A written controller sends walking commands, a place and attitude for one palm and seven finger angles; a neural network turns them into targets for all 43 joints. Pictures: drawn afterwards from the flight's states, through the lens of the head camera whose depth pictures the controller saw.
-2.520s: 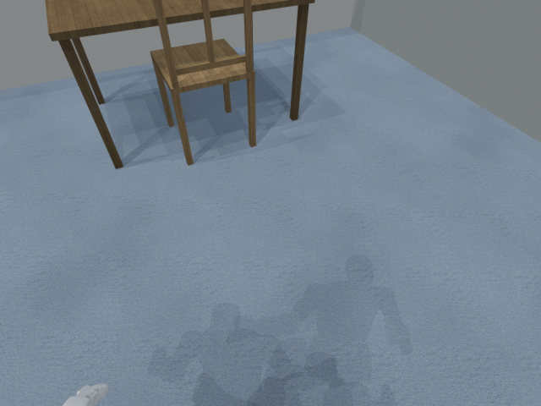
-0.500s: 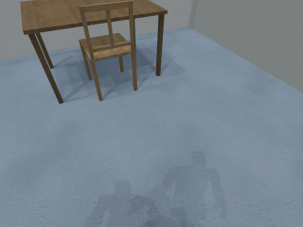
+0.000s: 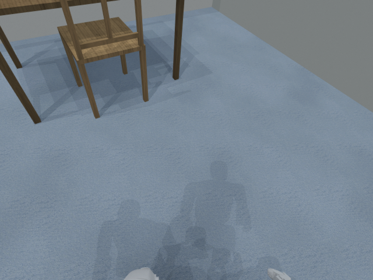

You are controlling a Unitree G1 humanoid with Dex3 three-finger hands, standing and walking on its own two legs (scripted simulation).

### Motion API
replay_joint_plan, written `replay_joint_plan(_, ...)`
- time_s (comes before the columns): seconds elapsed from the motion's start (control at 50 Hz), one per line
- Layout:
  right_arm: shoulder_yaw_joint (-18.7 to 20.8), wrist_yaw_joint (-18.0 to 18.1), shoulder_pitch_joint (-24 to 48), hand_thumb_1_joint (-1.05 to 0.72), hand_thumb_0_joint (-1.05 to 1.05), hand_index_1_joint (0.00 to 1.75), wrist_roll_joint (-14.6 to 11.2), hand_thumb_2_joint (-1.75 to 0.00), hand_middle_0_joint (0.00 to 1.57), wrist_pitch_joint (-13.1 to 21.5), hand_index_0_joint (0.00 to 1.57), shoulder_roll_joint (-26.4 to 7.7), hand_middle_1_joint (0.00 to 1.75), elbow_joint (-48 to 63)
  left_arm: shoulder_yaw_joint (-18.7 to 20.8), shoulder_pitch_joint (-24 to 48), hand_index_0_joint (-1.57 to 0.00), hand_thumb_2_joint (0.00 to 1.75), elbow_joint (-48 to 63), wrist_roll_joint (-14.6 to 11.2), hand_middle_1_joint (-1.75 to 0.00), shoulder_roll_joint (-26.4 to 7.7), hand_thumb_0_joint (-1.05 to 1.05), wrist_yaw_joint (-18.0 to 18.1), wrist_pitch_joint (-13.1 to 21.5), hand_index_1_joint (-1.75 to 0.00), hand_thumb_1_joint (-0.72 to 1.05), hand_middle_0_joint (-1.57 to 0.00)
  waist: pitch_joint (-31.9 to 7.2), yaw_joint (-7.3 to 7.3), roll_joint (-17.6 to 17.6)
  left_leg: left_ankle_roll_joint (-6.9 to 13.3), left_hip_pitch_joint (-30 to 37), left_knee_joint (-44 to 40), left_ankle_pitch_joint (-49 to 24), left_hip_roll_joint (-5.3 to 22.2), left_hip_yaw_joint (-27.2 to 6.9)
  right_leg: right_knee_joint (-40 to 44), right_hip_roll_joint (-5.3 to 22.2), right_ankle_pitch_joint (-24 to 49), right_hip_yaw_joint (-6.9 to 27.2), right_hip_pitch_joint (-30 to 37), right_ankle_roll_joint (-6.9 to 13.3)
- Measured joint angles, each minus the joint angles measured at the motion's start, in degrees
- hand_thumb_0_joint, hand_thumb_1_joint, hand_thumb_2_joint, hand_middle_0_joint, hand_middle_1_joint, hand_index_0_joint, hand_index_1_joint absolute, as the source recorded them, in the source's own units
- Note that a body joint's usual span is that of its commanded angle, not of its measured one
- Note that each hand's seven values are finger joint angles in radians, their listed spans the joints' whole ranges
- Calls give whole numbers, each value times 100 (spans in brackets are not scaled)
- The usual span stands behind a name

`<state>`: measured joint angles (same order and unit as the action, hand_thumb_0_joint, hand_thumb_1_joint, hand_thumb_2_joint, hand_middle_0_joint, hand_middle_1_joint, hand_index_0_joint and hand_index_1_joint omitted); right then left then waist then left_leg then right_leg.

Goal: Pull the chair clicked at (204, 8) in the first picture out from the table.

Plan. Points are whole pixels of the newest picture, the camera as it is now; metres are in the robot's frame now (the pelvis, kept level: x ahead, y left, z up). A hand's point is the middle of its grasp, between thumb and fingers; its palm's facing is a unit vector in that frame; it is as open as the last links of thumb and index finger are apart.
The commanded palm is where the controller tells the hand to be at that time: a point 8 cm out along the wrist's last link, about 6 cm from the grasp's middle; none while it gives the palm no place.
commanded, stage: walk to a spot facing it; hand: left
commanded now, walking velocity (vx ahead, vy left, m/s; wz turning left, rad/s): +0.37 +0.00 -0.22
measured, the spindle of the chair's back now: (105, 12) +1.29 +0.54 -0.06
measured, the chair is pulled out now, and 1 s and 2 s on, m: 0.00 0.00 0.00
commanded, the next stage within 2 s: turn to face it in 1.56 s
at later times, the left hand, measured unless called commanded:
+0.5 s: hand (149, 189) +0.37 +0.13 -0.15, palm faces -0.22 -0.96 -0.17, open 7.4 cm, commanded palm none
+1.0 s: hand (144, 179) +0.41 +0.16 -0.17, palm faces -0.05 -0.99 -0.15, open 7.3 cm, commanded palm none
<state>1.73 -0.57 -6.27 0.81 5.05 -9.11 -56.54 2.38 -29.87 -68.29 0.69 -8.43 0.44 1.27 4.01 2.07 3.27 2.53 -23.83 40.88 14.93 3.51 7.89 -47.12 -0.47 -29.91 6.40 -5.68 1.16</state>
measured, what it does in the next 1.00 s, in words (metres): walks ahead: right foot, then left foot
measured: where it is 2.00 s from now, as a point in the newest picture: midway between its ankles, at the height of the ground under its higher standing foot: (208, 172)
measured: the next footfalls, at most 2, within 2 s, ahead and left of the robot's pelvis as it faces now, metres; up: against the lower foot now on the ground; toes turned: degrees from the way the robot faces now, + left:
right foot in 0.52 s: +0.35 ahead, -0.13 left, +0.00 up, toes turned -17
left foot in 0.98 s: +0.58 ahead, +0.07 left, +0.00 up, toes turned +2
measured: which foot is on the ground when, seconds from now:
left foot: down 0.00-0.52, up 0.54-0.96, down 0.98-1.00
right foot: up 0.00-0.50, down 0.52-1.00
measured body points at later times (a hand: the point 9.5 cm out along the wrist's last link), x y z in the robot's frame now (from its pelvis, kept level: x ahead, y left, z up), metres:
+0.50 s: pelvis +0.21 -0.01 +0.01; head +0.25 -0.02 +0.46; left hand +0.38 +0.19 -0.13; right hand +0.04 -0.18 -0.13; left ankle +0.06 +0.10 -0.71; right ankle +0.31 -0.12 -0.70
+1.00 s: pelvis +0.45 -0.02 +0.01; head +0.46 +0.01 +0.46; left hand +0.42 +0.21 -0.16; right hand +0.51 -0.28 -0.12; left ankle +0.54 +0.07 -0.72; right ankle +0.32 -0.12 -0.71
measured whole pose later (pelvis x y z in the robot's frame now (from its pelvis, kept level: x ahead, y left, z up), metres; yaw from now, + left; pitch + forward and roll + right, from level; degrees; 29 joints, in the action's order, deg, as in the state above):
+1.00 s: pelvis +0.45 -0.02 +0.01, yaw -8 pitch -1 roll -1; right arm 3.1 -1.3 -8.4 1.9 3.6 -11.2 -57.8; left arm 3.0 -22.8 -64.6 1.0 -10.2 0.1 2.9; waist 2.4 2.0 2.1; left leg 2.0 -22.7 36.3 11.5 5.7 9.1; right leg -35.3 2.4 -26.2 -8.0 -3.9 0.3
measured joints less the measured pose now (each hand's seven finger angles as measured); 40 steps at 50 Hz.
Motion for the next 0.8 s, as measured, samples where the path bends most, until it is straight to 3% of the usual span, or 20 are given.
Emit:
replay_joint_plan(0.06,-20,54,-206,-91,0,30,21,-90,20,-21,20,113,30,-69,76,363,-20,90,148,44,-30,-141,1,16,-50,-30,91,-21,-108,-9,-11,55,516,-277,277,-8,228,-2002,58,428,-387,-1039,116)
replay_joint_plan(0.14,102,195,-664,-95,-2,30,-9,-90,20,11,21,110,30,-267,182,972,-19,90,600,104,-30,-309,1,-27,-44,-30,91,-20,-284,-61,-39,90,1142,-1064,147,-129,391,-2422,289,1125,-746,-2089,72)
replay_joint_plan(0.24,101,171,-1229,-95,-2,30,19,-90,20,-2,20,-19,30,-558,249,1577,-19,90,1048,132,-29,-354,1,-93,-83,-30,92,-20,-417,-137,-32,117,1771,-1820,116,-319,605,-1902,554,1884,-773,-2848,-75)
replay_joint_plan(0.34,53,166,-1735,-93,-1,30,34,-90,20,-2,20,36,30,-776,207,2043,-19,90,1202,131,-29,-303,1,-163,-158,-30,92,-20,-287,-337,-108,38,2344,-2249,274,-377,722,-681,704,2197,-898,-2913,-136)
replay_joint_plan(0.42,-1,158,-2064,-92,0,30,71,-90,20,-27,20,134,30,-915,138,2340,-19,90,1223,107,-29,-220,1,-183,-180,-30,92,-20,-89,-552,-199,-116,2743,-2347,561,-302,827,394,619,2092,-1129,-2649,-30)
replay_joint_plan(0.5,-44,141,-2361,-91,0,30,73,-90,20,-109,20,224,30,-1106,62,2513,-19,90,1262,99,-30,-109,1,-190,-79,-30,91,-20,53,-679,-340,-341,2985,-1966,1097,-56,919,1145,297,1791,-1417,-2143,219)
replay_joint_plan(0.54,-63,108,-2448,-91,0,30,27,-90,20,-189,20,304,30,-1233,54,2520,-19,90,1262,119,-30,-74,1,-175,84,-30,91,-20,98,-622,-358,-361,2688,-810,1410,212,865,1263,158,2020,-1511,-1876,343)
replay_joint_plan(0.6,-64,66,-2231,-91,0,30,-49,-90,20,-305,20,390,30,-1251,42,2370,-20,90,1206,43,-30,-45,1,-119,242,-30,91,-20,171,-534,-269,-237,1441,2139,1346,210,42,1008,113,1586,-1523,-1615,399)
replay_joint_plan(0.64,-23,60,-1976,-91,1,30,-45,-90,20,-341,20,368,30,-1143,77,2152,-20,90,1117,-25,-30,-19,0,-44,269,-30,92,-20,114,-454,-252,-193,696,3048,959,216,-249,1296,61,1526,-1509,-1267,343)
replay_joint_plan(0.7,47,76,-1513,-91,1,30,8,-90,20,-355,20,260,30,-841,173,1870,-20,90,1001,-20,-30,-158,-3,83,336,-30,96,-21,-35,-387,-341,-231,-172,2940,525,381,-447,1831,-36,1582,-1522,-805,326)
replay_joint_plan(0.8,165,76,-826,-94,1,30,63,-90,20,-378,20,-32,30,-414,119,1396,-20,90,684,43,-30,-250,-2,57,272,-30,95,-20,-249,-368,-465,-374,-767,1502,-97,586,-384,2310,-74,1461,-1531,-242,234)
